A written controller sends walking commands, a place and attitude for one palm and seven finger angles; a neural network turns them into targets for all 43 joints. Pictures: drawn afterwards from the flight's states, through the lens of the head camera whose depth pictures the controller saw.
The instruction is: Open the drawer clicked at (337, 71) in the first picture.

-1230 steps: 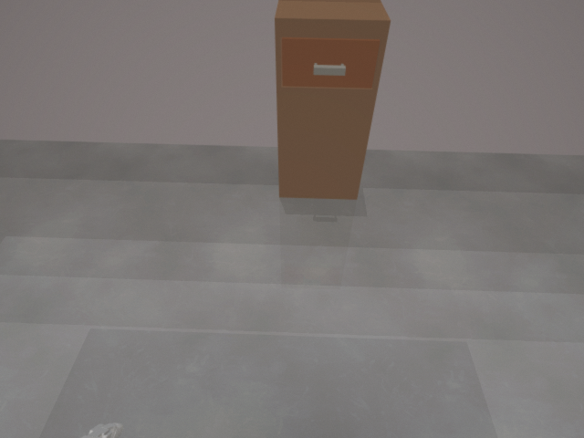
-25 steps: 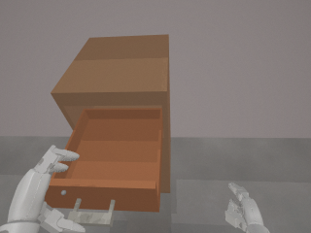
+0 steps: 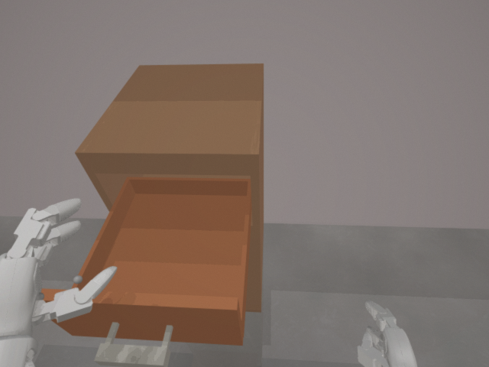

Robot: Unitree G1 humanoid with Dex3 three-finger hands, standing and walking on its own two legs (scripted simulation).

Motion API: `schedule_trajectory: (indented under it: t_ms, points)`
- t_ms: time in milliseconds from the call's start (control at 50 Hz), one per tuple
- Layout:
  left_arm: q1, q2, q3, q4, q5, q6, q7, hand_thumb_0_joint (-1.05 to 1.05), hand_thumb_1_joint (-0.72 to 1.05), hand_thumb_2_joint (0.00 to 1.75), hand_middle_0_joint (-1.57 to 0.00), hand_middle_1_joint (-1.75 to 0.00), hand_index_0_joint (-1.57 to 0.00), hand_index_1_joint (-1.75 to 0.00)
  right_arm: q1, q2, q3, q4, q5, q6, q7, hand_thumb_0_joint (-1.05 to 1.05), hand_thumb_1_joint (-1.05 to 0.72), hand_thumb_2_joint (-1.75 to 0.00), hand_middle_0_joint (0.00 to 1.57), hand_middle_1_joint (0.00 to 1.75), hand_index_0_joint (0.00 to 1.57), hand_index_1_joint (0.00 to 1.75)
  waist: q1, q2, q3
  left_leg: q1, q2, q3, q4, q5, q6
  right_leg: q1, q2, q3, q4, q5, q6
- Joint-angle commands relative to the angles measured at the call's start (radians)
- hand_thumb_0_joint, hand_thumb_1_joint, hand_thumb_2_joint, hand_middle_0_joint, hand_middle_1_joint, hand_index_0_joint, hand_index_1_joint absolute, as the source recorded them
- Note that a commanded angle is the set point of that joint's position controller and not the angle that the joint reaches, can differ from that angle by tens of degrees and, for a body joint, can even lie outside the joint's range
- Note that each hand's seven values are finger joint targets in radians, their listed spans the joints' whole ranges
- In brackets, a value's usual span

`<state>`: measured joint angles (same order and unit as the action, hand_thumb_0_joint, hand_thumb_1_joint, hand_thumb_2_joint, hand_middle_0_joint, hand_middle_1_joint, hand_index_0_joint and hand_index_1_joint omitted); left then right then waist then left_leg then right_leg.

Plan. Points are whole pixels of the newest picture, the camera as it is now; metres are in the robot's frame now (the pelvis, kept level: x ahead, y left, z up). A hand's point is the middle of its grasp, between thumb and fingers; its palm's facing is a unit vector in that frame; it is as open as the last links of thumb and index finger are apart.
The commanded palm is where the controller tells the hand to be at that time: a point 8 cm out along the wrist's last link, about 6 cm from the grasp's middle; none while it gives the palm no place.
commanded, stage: draw the hand back to the body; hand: left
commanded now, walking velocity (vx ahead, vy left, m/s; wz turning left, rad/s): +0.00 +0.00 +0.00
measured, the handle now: (137, 342) +0.17 +0.22 -0.08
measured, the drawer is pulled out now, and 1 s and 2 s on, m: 0.30 0.30 0.30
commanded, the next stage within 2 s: step back with the hand held close in 0.40 s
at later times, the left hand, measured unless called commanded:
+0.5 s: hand (70, 278) +0.17 +0.23 +0.16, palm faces +0.40 -0.82 -0.42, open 7.5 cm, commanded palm +0.12 +0.27 +0.17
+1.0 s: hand (38, 299) +0.15 +0.26 +0.15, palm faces +0.30 -0.80 -0.51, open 7.4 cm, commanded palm +0.08 +0.30 +0.17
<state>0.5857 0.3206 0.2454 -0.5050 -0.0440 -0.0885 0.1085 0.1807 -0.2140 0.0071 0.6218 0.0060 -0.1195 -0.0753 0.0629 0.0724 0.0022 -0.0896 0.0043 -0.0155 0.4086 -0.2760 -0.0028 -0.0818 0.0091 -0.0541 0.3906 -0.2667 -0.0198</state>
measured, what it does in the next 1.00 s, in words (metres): shifts its weight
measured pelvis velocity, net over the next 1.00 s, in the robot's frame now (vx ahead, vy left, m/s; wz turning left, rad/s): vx -0.05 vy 0.02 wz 0.00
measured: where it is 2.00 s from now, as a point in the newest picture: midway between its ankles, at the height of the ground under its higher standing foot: outside the picture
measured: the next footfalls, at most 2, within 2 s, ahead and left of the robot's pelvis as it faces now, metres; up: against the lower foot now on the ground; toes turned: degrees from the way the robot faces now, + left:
right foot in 1.64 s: -0.20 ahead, -0.13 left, +0.00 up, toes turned -4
left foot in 1.98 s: -0.31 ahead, +0.07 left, +0.00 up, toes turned +4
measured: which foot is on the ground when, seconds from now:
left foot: down 0.00-1.00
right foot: down 0.00-1.00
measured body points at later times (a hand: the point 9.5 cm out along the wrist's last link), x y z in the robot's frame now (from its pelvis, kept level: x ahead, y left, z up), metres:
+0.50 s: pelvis -0.01 +0.00 +0.00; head -0.02 -0.03 +0.45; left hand +0.15 +0.27 +0.18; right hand +0.19 -0.22 -0.09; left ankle -0.03 +0.12 -0.74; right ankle -0.03 -0.10 -0.74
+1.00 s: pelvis -0.05 +0.02 -0.01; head -0.01 +0.03 +0.44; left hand +0.13 +0.30 +0.18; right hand +0.15 -0.21 -0.08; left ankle -0.03 +0.12 -0.74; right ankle -0.03 -0.10 -0.74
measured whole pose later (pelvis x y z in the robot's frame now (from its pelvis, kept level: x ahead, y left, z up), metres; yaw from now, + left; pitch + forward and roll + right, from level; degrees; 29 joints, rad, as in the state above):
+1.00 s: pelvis -0.05 +0.02 -0.01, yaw +0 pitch +2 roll +0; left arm 0.66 0.43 0.39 -0.64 -0.05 -0.16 0.13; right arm 0.14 -0.19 -0.02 0.53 0.01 -0.01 -0.07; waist 0.01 -0.03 0.04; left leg -0.30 -0.03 0.00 0.49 -0.23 0.03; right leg -0.31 -0.03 -0.04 0.50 -0.23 0.01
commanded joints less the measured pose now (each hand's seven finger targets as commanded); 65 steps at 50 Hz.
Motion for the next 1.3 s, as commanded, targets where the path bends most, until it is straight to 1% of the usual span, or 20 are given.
schedule_trajectory:
  t_ms: [0,160,180,220,480,500,520,560,620,720,780,880,1000,1060,1100,1160,1200,1240,1260,1280]
  points:
    - [-0.09,0.17,0.154,-0.183,-0.009,-0.062,0.023,0.0,0.58,0.76,-0.22,-0.5,-0.22,-0.5,-0.139,-0.086,-0.026,-0.163,0.001,-0.053,-0.012,0.0,-0.9,-0.9,0.2,0.3,0.2,0.3,-0.007,-0.007,-0.059,0.039,0.02,0.025,-0.028,0.342,0.018,-0.016,-0.032,-0.003,-0.068,0.317,0.003]
    - [-0.106,0.146,0.128,-0.17,-0.016,-0.061,0.016,0.0,0.87,0.88,-0.2,-0.32,-0.2,-0.32,-0.147,-0.092,-0.027,-0.178,0.002,-0.046,-0.007,0.0,-0.9,-0.9,0.2,0.3,0.2,0.3,-0.005,-0.049,-0.063,0.038,0.022,0.014,-0.044,0.317,0.023,-0.001,-0.033,0.0,-0.064,0.278,0.005]
    - [-0.111,0.156,0.139,-0.169,-0.014,-0.058,0.017,0.0,0.9,0.9,-0.2,-0.3,-0.2,-0.3,-0.154,-0.092,-0.028,-0.173,0.002,-0.048,-0.008,0.0,-0.9,-0.9,0.2,0.3,0.2,0.3,-0.002,-0.01,-0.048,0.037,0.019,0.018,-0.043,0.316,0.02,-0.009,-0.032,0.005,-0.076,0.278,0.002]
    - [-0.1,0.155,0.139,-0.157,-0.018,-0.06,0.017,0.0,0.9,0.9,-0.2,-0.3,-0.2,-0.3,-0.15,-0.09,-0.026,-0.175,0.002,-0.044,-0.005,0.0,-0.9,-0.9,0.2,0.3,0.2,0.3,-0.002,-0.044,-0.05,0.03,0.02,0.014,-0.048,0.298,0.022,-0.006,-0.033,0.004,-0.076,0.26,0.005]
    - [-0.114,0.163,0.148,-0.166,-0.013,-0.064,0.017,0.0,0.9,0.9,-0.2,-0.3,-0.2,-0.3,-0.154,-0.09,-0.03,-0.168,0.002,-0.048,-0.006,0.0,-0.9,-0.9,0.2,0.3,0.2,0.3,-0.004,-0.006,-0.038,0.041,0.017,0.02,-0.05,0.3,0.02,-0.018,-0.028,0.01,-0.096,0.259,0.003]
    - [-0.227,0.29,0.277,-0.255,-0.015,-0.104,0.024,0.0,0.9,0.9,-0.2,-0.3,-0.2,-0.3,-0.131,-0.114,-0.028,-0.205,0.01,-0.021,-0.002,0.0,-0.9,-0.9,0.2,0.3,0.2,0.3,-0.042,-0.045,0.087,-0.069,0.027,-0.007,-0.014,0.212,0.035,-0.142,-0.077,0.095,-0.145,0.279,0.008]
    - [-0.135,0.211,0.226,-0.146,-0.006,-0.109,0.015,0.0,0.9,0.9,-0.2,-0.3,-0.2,-0.3,-0.125,-0.094,-0.029,-0.18,0.004,-0.002,0.0,0.0,-0.9,-0.9,0.2,0.3,0.2,0.3,-0.047,-0.108,0.07,-0.075,0.028,-0.021,-0.004,0.178,0.037,-0.144,-0.09,0.076,-0.147,0.245,0.01]
    - [-0.074,0.182,0.19,-0.141,0.0,-0.107,0.009,0.0,0.9,0.9,-0.2,-0.3,-0.2,-0.3,-0.137,-0.102,-0.037,-0.2,0.006,0.017,0.005,0.0,-0.9,-0.9,0.2,0.3,0.2,0.3,-0.046,-0.146,0.033,-0.073,0.027,-0.018,0.011,0.179,0.038,-0.136,-0.102,0.085,-0.143,0.24,0.011]
    - [0.009,0.179,0.195,-0.19,0.001,-0.131,0.013,0.0,0.9,0.9,-0.2,-0.3,-0.2,-0.3,-0.134,-0.114,-0.05,-0.213,0.004,0.031,0.008,0.0,-0.9,-0.9,0.2,0.3,0.2,0.3,-0.045,-0.057,-0.078,-0.074,0.033,-0.012,0.014,0.249,0.039,-0.078,-0.111,0.072,-0.084,0.308,0.007]
    - [0.092,0.223,0.243,-0.292,-0.002,-0.139,0.023,0.0,0.9,0.9,-0.2,-0.3,-0.2,-0.3,-0.135,-0.115,-0.068,-0.243,0.009,0.058,0.007,0.0,-0.9,-0.9,0.2,0.3,0.2,0.3,-0.051,-0.061,-0.23,-0.068,0.06,-0.02,0.046,0.459,0.036,-0.007,-0.103,0.05,0.015,0.478,0.015]
    - [0.102,0.245,0.264,-0.33,-0.007,-0.137,0.031,0.0,0.9,0.9,-0.2,-0.3,-0.2,-0.3,-0.14,-0.115,-0.071,-0.25,0.011,0.067,-0.001,0.0,-0.9,-0.9,0.2,0.3,0.2,0.3,-0.056,-0.039,-0.234,-0.088,0.068,-0.029,0.054,0.513,0.03,-0.016,-0.104,0.044,0.046,0.506,0.013]
    - [0.126,0.24,0.27,-0.336,-0.008,-0.133,0.038,0.0,0.9,0.9,-0.2,-0.3,-0.2,-0.3,-0.137,-0.111,-0.076,-0.251,0.01,0.065,-0.005,0.0,-0.9,-0.9,0.2,0.3,0.2,0.3,-0.051,0.016,-0.206,-0.139,0.108,-0.072,0.009,0.516,0.037,-0.049,-0.069,0.019,0.109,0.352,0.021]
    - [0.09,0.21,0.247,-0.344,0.0,-0.141,0.043,0.0,0.9,0.9,-0.2,-0.3,-0.2,-0.3,-0.114,-0.119,-0.066,-0.244,-0.002,0.031,0.003,0.0,-0.9,-0.9,0.2,0.3,0.2,0.3,-0.051,0.101,-0.109,-0.363,0.184,-0.128,-0.092,0.238,0.079,-0.036,-0.045,0.027,0.227,0.044,0.022]
    - [0.07,0.206,0.248,-0.331,0.002,-0.144,0.045,0.0,0.9,0.9,-0.2,-0.3,-0.2,-0.3,-0.11,-0.12,-0.061,-0.247,0.002,0.017,0.006,0.0,-0.9,-0.9,0.2,0.3,0.2,0.3,-0.053,0.042,-0.076,-0.47,0.177,-0.121,-0.069,0.046,0.087,0.008,-0.061,0.053,0.197,0.106,0.022]
    - [0.053,0.204,0.243,-0.33,0.001,-0.145,0.046,0.0,0.9,0.9,-0.2,-0.3,-0.2,-0.3,-0.096,-0.118,-0.061,-0.244,0.007,0.014,0.005,0.0,-0.9,-0.9,0.2,0.3,0.2,0.3,-0.063,-0.057,-0.077,-0.459,0.113,-0.096,0.004,-0.066,0.067,-0.033,-0.098,0.11,0.109,0.162,0.004]
    - [0.028,0.207,0.222,-0.33,-0.001,-0.155,0.056,0.0,0.9,0.9,-0.2,-0.3,-0.2,-0.3,-0.071,-0.11,-0.067,-0.217,0.007,0.013,0.01,0.0,-0.9,-0.9,0.2,0.3,0.2,0.3,-0.077,-0.195,-0.078,-0.232,-0.017,-0.018,0.312,-0.118,0.016,-0.341,-0.258,0.271,-0.132,-0.061,-0.085]
    - [0.01,0.21,0.216,-0.344,0.001,-0.151,0.065,0.0,0.9,0.9,-0.2,-0.3,-0.2,-0.3,-0.076,-0.094,-0.06,-0.196,-0.001,0.017,0.006,0.0,-0.9,-0.9,0.2,0.3,0.2,0.3,-0.077,-0.22,-0.093,-0.138,-0.022,-0.016,0.42,-0.106,0.012,-0.433,-0.311,0.257,-0.165,-0.081,-0.115]
    - [0.013,0.22,0.236,-0.353,0.003,-0.148,0.071,0.0,0.9,0.9,-0.2,-0.3,-0.2,-0.3,-0.091,-0.091,-0.048,-0.196,-0.006,0.017,0.001,0.0,-0.9,-0.9,0.2,0.3,0.2,0.3,-0.081,-0.178,-0.087,-0.142,0.009,-0.031,0.22,-0.061,0.02,-0.383,-0.25,0.161,-0.084,-0.026,-0.075]
    - [0.031,0.22,0.245,-0.345,0.002,-0.147,0.073,0.0,0.9,0.9,-0.2,-0.3,-0.2,-0.3,-0.099,-0.096,-0.047,-0.201,-0.005,0.018,-0.004,0.0,-0.9,-0.9,0.2,0.3,0.2,0.3,-0.079,-0.086,-0.07,-0.186,0.045,-0.069,0.056,-0.034,0.029,-0.337,-0.177,0.116,-0.006,-0.036,-0.037]
    - [0.026,0.238,0.256,-0.386,0.007,-0.152,0.074,0.0,0.9,0.9,-0.2,-0.3,-0.2,-0.3,-0.12,-0.121,-0.053,-0.213,-0.005,0.013,-0.011,0.0,-0.9,-0.9,0.2,0.3,0.2,0.3,-0.071,0.081,-0.058,-0.264,0.133,-0.173,-0.095,0.056,0.051,-0.272,-0.077,0.06,0.138,-0.015,0.009]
